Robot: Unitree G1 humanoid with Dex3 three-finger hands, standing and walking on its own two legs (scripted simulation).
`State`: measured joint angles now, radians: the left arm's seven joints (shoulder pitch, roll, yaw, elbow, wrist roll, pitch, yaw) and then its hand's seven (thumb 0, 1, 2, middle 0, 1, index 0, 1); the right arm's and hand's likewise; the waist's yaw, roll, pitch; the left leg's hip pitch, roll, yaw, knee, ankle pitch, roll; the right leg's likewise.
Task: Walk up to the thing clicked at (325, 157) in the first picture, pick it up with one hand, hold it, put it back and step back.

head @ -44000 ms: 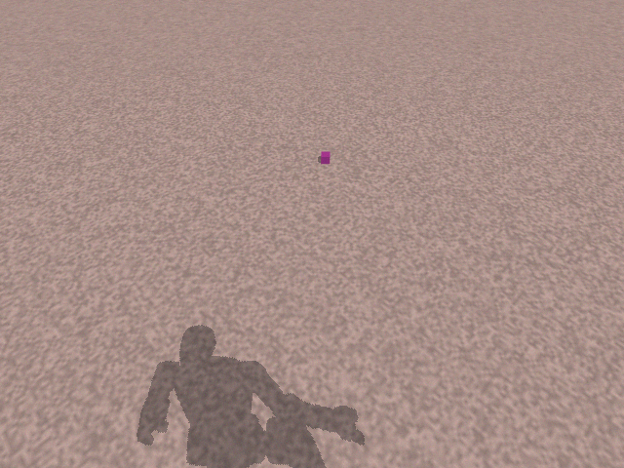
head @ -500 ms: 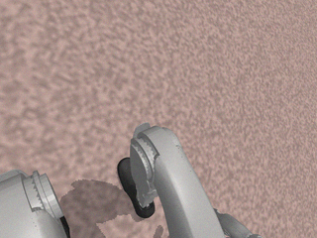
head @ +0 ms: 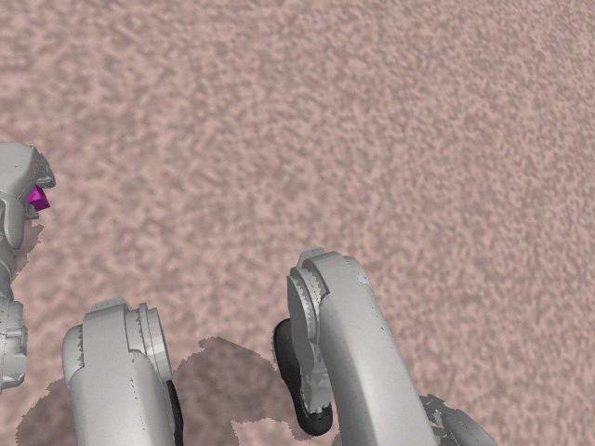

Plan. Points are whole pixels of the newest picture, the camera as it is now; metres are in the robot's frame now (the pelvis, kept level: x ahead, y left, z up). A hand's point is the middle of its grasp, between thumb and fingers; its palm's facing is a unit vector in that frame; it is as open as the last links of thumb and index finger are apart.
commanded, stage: settle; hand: left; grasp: from above
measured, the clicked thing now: (21, 194) +0.48 +0.28 -0.22
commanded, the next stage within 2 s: lift in 0.26 s
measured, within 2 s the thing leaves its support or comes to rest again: neither
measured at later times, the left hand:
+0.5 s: hand out of the picture +0.46 +0.28 -0.12, palm faces -0.44 -0.03 -0.90, open 5.6 cm
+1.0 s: hand out of the picture +0.40 +0.29 +0.01, palm faces -0.45 -0.07 -0.89, open 5.4 cm
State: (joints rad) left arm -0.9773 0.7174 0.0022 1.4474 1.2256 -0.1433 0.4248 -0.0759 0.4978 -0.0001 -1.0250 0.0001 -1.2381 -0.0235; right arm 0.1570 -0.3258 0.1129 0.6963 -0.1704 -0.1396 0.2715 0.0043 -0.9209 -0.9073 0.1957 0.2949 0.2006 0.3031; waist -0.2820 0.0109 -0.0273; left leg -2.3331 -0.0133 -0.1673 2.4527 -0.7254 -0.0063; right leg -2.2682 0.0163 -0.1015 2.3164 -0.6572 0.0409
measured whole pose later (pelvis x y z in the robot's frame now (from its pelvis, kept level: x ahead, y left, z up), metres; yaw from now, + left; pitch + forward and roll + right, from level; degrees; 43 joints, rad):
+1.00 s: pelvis -0.01 +0.00 +0.11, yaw +6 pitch +34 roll -6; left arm -0.68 0.58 -0.08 0.91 1.07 -0.15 0.09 -0.08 0.49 0.04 -1.00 -0.11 -1.23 -0.13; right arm 0.19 -0.29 -0.02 0.64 -0.02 0.06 0.05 0.01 -0.91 -0.91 0.20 0.30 0.20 0.30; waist -0.12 0.06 -0.19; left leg -2.00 -0.02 -0.07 2.06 -0.66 0.02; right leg -1.96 -0.01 -0.03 1.99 -0.63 0.05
